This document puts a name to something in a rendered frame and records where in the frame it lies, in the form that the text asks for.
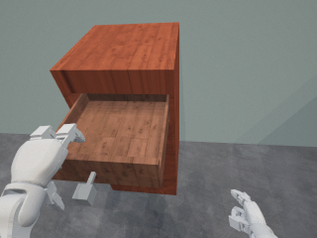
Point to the robot left hand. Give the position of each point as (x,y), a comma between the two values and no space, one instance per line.
(39,159)

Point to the drawer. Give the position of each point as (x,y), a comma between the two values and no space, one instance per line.
(125,139)

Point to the left robot forearm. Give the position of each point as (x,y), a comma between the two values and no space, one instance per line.
(20,206)

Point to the right robot forearm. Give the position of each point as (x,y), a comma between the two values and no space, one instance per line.
(260,230)

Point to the cabinet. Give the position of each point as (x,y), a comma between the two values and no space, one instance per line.
(128,59)

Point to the robot right hand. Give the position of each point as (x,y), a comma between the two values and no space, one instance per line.
(242,219)

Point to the handle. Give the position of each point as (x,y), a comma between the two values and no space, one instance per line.
(85,192)

